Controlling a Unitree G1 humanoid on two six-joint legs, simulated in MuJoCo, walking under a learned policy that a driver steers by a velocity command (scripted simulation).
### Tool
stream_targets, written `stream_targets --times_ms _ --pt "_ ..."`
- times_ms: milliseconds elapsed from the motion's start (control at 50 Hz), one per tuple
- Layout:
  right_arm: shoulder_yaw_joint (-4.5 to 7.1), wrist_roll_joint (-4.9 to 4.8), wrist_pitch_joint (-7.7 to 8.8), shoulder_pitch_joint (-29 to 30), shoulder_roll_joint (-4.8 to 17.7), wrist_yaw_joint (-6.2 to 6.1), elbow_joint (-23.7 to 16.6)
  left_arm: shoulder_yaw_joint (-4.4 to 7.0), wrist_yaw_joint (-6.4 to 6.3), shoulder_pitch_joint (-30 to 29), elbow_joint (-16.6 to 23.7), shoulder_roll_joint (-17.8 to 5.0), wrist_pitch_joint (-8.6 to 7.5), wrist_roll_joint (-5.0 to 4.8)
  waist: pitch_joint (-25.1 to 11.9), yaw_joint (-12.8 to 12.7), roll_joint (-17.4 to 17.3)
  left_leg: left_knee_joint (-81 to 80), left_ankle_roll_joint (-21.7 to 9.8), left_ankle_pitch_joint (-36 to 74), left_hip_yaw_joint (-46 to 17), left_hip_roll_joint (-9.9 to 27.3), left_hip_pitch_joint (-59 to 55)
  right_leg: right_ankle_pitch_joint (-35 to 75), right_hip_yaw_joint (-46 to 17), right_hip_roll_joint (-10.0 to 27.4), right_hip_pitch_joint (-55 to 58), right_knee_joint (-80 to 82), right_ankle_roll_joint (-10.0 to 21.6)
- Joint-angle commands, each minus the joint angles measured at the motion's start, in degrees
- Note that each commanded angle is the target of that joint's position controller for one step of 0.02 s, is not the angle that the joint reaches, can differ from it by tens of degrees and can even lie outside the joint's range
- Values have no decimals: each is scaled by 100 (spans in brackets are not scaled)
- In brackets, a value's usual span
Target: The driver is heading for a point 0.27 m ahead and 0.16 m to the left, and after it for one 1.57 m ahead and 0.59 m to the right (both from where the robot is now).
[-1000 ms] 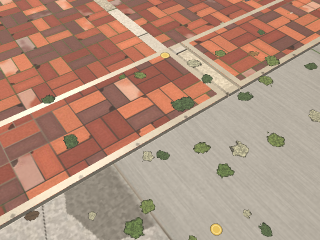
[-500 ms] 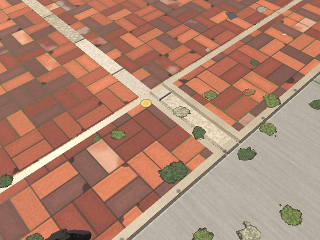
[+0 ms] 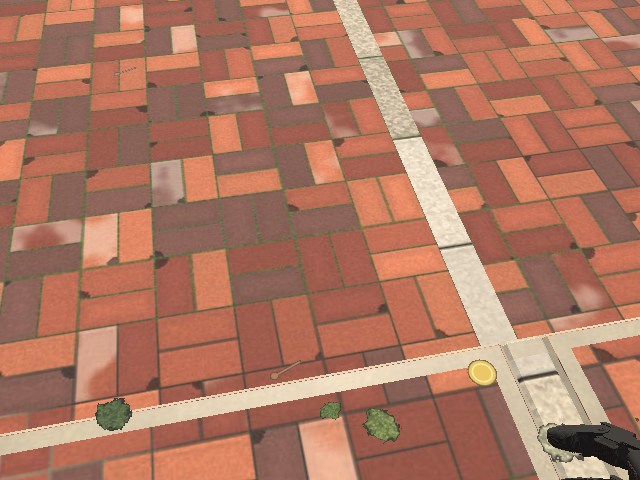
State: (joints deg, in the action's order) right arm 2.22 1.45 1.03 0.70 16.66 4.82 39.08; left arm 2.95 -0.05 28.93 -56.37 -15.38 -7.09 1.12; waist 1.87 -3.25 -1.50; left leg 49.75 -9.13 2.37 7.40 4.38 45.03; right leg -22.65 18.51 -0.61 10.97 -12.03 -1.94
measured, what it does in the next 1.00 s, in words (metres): walks ahead, turning right: left foot, then right foot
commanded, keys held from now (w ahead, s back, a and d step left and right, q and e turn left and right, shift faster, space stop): w+q+shift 0.08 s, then e+shift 0.92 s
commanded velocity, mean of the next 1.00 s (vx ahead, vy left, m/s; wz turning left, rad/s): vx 0.31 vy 0.00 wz -0.39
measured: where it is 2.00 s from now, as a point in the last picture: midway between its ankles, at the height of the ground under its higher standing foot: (472, 355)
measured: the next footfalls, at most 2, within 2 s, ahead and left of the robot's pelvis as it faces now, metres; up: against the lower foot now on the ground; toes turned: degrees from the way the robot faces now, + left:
left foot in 0.10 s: +0.29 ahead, +0.04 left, +0.00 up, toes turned +11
right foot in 0.56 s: +0.55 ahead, -0.08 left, +0.00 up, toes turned +3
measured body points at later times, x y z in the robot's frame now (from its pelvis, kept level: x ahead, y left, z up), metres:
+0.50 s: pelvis +0.37 +0.02 +0.02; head +0.40 +0.03 +0.47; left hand +0.50 +0.28 -0.09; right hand +0.46 -0.27 -0.09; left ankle +0.26 +0.03 -0.72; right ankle +0.53 -0.12 -0.67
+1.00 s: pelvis +0.54 +0.02 +0.02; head +0.56 +0.03 +0.47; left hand +0.79 +0.22 -0.07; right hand +0.56 -0.30 -0.05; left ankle +0.57 +0.15 -0.72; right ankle +0.49 -0.08 -0.65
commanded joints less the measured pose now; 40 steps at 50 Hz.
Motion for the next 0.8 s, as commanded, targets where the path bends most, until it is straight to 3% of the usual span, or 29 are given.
stream_targets --times_ms 20,40,80,100,120,140,160,180,200,220,240,260,320,360,420,480,520,540,560,580,600,620,640,660,680,700,720,760,800 --pt "-11 -11 30 -234 211 19 -158 120 -143 -484 570 -964 -22 -14 365 683 533 -563 -255 -40 576 -612 -1486 7422 54 1363 -845 -329 178" --pt "35 -40 32 -685 324 -31 -48 176 -203 -544 634 -1166 85 10 67 969 702 -606 -335 -358 581 -776 -1977 8200 25 1485 -669 -1033 184" --pt "294 -46 41 -2692 788 -181 488 268 -217 -1029 874 -1404 302 75 -875 1920 761 -774 -616 -1044 208 -1020 -4158 8238 -257 1692 -1280 -3682 391" --pt "428 7 52 -3139 921 -322 781 257 -147 -1035 861 -1210 336 66 -869 1920 175 -1599 -770 -961 -556 -823 -5239 4935 -311 1094 -2331 -5731 341" --pt "507 68 51 -2529 1430 -401 746 50 -101 -727 1165 -305 279 113 -510 932 -1378 -1252 -776 1727 -2224 380 -5959 -906 -632 144 -4354 -7953 179" --pt "543 113 36 -2553 1617 -420 454 -9 -124 -322 1562 -392 201 -145 -2090 790 -828 -2168 -1716 2083 -4298 1498 -7103 -688 -1860 89 -5266 -8647 144" --pt "506 57 60 -2457 1312 -479 445 -34 -168 -703 1446 -553 145 -172 -1604 851 121 -2835 -1520 1742 -4234 1569 -6398 -81 -1974 296 -5498 -8370 140" --pt "391 38 109 -2116 972 -526 507 -40 -179 -707 1348 -548 164 -180 -660 521 517 -2949 -1299 2028 -3514 1472 -5230 106 -1890 481 -5320 -7993 162" --pt "289 32 194 -1845 698 -518 514 -61 -171 -682 1207 -442 236 -96 -373 258 855 -3015 -1094 2412 -2912 1341 -4314 105 -2043 583 -4837 -7578 190" --pt "77 295 371 -2278 74 -192 964 -50 200 -355 1278 -758 105 418 -801 355 849 -2586 -1219 3627 -2520 1639 -3711 -170 -2737 920 -4715 -7899 -16" --pt "108 286 482 -2347 153 -146 1114 -31 346 -492 1366 -565 97 388 -511 -3 372 -2698 -946 4031 -2189 1485 -3092 -211 -2620 1045 -4686 -7557 -31" --pt "94 335 582 -1997 203 -183 1107 -92 414 -663 1477 -400 85 298 -552 -148 340 -2865 -644 3689 -1731 1299 -2660 -157 -2573 1037 -4704 -7218 -61" --pt "156 444 736 -1474 637 -374 801 -126 485 -1038 1471 -239 1 47 -719 -104 150 -3258 -15 3378 -523 599 -2265 1200 -2169 690 -4314 -6193 -174" --pt "194 326 767 -1350 891 -477 637 -58 597 -1373 1488 -329 11 -30 -627 -48 20 -3335 564 3389 22 331 -2596 1989 -1935 529 -4156 -5216 -214" --pt "340 208 766 -1793 1305 -610 631 34 678 -1733 1520 -473 43 -195 -266 127 -236 -3332 1181 3861 300 534 -4036 2487 -1864 298 -4664 -3648 -116" --pt "433 263 646 -1897 1506 -590 511 186 600 -1172 1226 -759 32 -87 -110 -69 -464 -2802 1559 4775 598 607 -4469 2474 -1475 -198 -4083 -2617 -40" --pt "462 306 526 -1291 1573 -507 61 357 407 -27 785 -1046 -63 39 -130 -444 -617 -2000 1815 5736 698 761 -4174 1912 -1278 -489 -3198 -2537 36" --pt "460 269 494 -792 1572 -468 -203 476 249 820 445 -1202 -167 68 -254 -784 -390 -983 2036 5664 631 719 -3679 2175 -1434 -577 -2364 -2088 300" --pt "350 340 487 -867 1165 -350 -45 498 80 1287 107 -1129 -344 207 -484 -1001 812 1295 2020 1411 149 338 -2805 3499 -2121 -403 -1320 -1416 846" --pt "-4 379 495 -842 32 -159 -211 356 -31 1655 -157 -926 -409 503 -1407 -651 1115 2692 2275 -3742 -265 -743 -1432 6191 -3388 237 396 -1872 1771" --pt "-156 253 600 -1526 -547 -216 -711 556 87 1153 284 -1886 -419 312 -2361 29 1261 3103 2523 -4793 -1640 -789 -777 8092 -5275 1571 1308 -1968 3166" --pt "-2 -58 606 -894 380 -319 -816 619 135 294 530 -1597 -445 273 -1016 -372 534 3145 2504 -4946 -2091 -570 329 6347 -5581 1744 421 -1585 2961" --pt "128 -77 535 -642 927 -462 -854 543 120 -468 796 -1222 -412 87 -774 -278 227 2894 2288 -4759 -1902 -461 87 5254 -5058 1334 -566 -1287 2725" --pt "129 169 439 -938 882 -613 -818 399 181 -1057 1011 -991 -304 -4 -712 199 126 2470 1881 -4444 -1754 -336 -768 4953 -4973 981 -1791 -886 2553" --pt "93 330 395 -1290 797 -707 -711 276 301 -1394 1187 -866 -197 -58 -624 587 266 2056 1641 -4114 -1739 -195 -1828 4777 -4864 708 -3031 -583 2408" --pt "54 357 377 -1415 758 -737 -692 245 395 -1491 1343 -945 -131 -37 -462 799 192 1700 1584 -3755 -1550 -233 -2516 4541 -4812 505 -3787 -409 2258" --pt "-4 279 332 -1488 665 -704 -688 291 421 -1542 1451 -1168 -143 -2 -464 876 83 987 1616 -3358 -1271 -261 -2815 4441 -4574 291 -3936 -422 2103" --pt "-146 112 190 -1151 426 -593 -717 415 412 -1291 1602 -1486 -151 66 -578 575 122 -143 1721 -2743 -976 -507 -3203 3996 -4373 -38 -3702 -595 1872" --pt "-125 45 144 -1230 497 -500 -683 436 392 -1166 1777 -1435 -73 205 -681 377 496 -384 1626 -1712 -904 -776 -3386 3705 -4409 -98 -3451 -1098 1720"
